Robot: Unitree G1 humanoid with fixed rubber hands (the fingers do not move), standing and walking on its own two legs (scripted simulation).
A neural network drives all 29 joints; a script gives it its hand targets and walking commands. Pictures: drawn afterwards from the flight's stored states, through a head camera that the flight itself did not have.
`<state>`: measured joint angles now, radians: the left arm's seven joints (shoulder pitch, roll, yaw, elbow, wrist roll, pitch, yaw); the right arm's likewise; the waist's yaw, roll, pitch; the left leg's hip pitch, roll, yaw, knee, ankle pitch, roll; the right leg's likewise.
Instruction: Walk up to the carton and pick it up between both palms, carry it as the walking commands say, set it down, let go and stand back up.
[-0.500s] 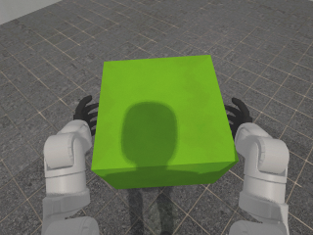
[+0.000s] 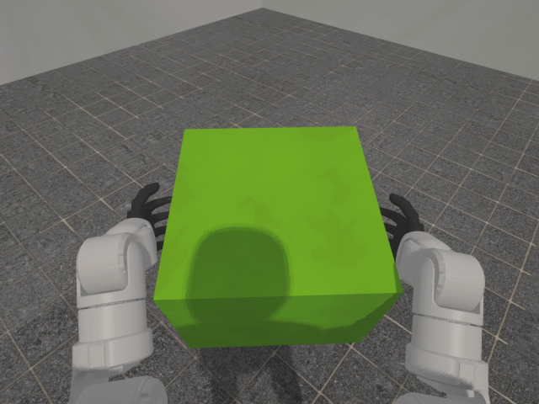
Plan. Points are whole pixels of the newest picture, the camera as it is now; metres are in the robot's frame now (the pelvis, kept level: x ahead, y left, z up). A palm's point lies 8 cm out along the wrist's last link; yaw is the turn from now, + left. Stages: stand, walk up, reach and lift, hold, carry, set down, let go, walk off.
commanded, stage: carry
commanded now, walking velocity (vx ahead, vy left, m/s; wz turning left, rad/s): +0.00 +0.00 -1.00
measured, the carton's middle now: (273, 236) +0.36 +0.01 +0.07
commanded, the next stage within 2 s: none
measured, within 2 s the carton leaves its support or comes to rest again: neither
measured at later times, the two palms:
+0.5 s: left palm (222, 235) +0.33 +0.08 +0.11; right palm (489, 300) +0.24 -0.26 +0.10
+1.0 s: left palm (237, 262) +0.29 +0.06 +0.11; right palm (529, 347) +0.19 -0.29 +0.10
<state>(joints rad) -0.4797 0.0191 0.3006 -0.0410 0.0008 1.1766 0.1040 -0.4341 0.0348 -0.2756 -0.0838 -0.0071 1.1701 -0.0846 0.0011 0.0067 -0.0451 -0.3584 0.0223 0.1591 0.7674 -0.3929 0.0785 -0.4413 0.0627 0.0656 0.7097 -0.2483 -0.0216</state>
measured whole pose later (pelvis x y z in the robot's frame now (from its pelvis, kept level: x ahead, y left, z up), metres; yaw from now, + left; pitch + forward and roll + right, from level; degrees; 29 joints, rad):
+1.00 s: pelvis -0.08 -0.03 +0.00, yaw -15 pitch +1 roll +1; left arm -0.49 0.01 0.30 -0.04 0.00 1.13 0.11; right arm -0.44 0.02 -0.28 -0.06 0.00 1.11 -0.07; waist 0.00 -0.01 0.02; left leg -0.38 0.06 0.23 0.71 -0.34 0.06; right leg -0.49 -0.01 0.01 0.65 -0.17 0.00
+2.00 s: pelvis -0.07 -0.02 +0.00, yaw -28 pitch +2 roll +3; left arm -0.14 -0.13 0.30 -0.29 -0.01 1.08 0.07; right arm -0.11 0.11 -0.25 -0.36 -0.01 1.13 -0.05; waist 0.00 0.01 0.01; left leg -0.47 0.02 0.19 1.03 -0.59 0.05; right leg -0.48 -0.02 0.13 0.74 -0.31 0.02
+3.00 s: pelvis -0.05 +0.11 +0.02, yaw -62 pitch +4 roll +3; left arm -0.05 -0.13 0.27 -0.43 0.00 1.10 0.04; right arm -0.01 0.12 -0.20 -0.49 -0.01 1.13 -0.05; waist 0.00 -0.02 -0.02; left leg -0.41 0.01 0.16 0.64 -0.45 0.04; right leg -0.47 -0.04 0.23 0.58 -0.19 0.07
